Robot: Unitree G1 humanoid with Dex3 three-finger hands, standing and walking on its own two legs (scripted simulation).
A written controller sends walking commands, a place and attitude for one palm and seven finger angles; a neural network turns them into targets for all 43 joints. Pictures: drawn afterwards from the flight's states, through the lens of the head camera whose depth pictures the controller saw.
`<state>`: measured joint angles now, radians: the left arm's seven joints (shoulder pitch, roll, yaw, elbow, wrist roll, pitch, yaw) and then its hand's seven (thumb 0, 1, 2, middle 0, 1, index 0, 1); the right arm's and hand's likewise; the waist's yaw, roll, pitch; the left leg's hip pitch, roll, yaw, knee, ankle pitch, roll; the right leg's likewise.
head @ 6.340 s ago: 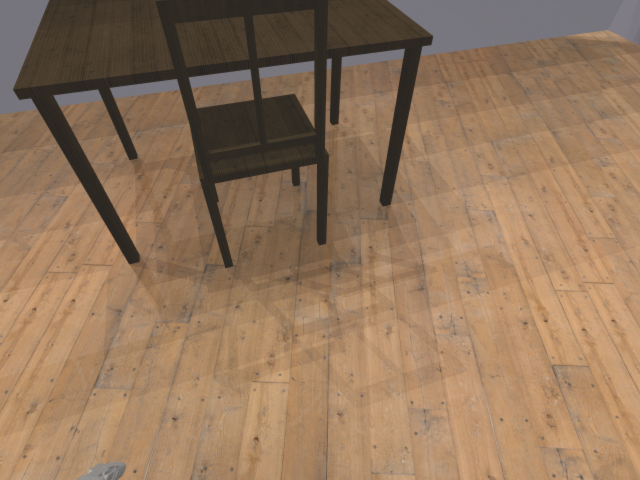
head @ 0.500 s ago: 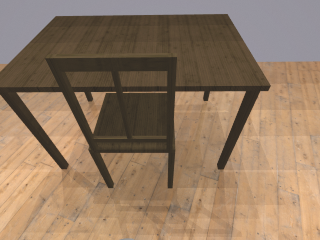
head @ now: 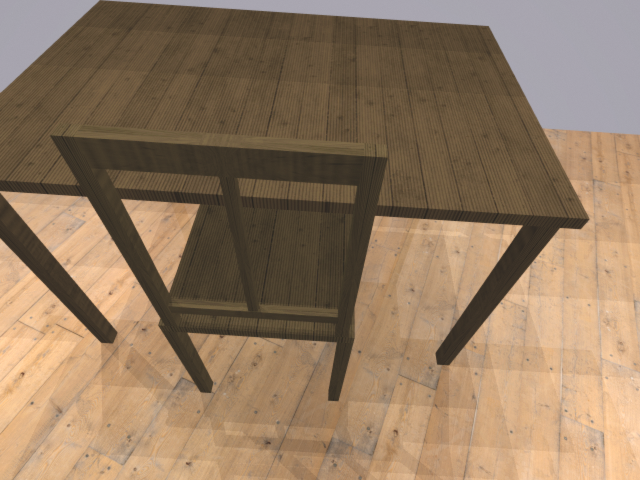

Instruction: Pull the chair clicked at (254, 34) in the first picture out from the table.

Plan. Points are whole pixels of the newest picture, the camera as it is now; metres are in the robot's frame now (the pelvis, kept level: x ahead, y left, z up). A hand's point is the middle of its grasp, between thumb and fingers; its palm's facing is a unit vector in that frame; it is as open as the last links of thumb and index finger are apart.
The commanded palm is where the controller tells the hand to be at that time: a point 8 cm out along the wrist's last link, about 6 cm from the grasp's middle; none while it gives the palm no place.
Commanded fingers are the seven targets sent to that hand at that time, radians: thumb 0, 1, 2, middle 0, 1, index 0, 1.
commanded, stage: come to a stop and stand still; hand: left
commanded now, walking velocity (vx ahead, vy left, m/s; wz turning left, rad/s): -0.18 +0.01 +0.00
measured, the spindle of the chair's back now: (243, 254) +0.45 +0.17 -0.05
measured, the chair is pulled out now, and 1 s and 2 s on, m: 0.00 0.00 0.00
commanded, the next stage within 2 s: look again from close up in 1.08 s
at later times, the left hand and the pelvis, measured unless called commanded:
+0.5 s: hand out of the picture +0.02 +0.19 -0.18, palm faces +0.08 -0.97 -0.24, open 7.4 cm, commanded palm none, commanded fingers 0.00 0.90 0.90 -0.20 -0.30 -0.20 -0.30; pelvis -0.02 -0.01 -0.01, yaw +1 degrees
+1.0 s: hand out of the picture -0.07 +0.15 -0.17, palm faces +0.04 -0.99 -0.15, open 7.4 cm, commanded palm none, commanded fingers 0.00 0.90 0.90 -0.20 -0.30 -0.20 -0.30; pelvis -0.05 +0.00 +0.01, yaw +0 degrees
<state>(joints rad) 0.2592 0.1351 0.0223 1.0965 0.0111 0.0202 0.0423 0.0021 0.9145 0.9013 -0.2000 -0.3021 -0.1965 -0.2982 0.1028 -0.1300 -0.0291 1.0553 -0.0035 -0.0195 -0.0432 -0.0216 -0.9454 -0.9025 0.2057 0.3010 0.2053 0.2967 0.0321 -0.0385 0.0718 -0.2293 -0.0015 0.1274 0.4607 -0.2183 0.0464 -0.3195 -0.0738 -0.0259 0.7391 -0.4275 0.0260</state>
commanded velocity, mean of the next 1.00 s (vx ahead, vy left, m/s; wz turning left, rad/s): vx -0.02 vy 0.04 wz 0.00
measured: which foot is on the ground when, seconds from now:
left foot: down 0.00-0.12, up 0.14-0.44, down 0.46-1.00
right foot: up 0.00-0.08, down 0.10-0.48, up 0.50-0.68, down 0.70-1.00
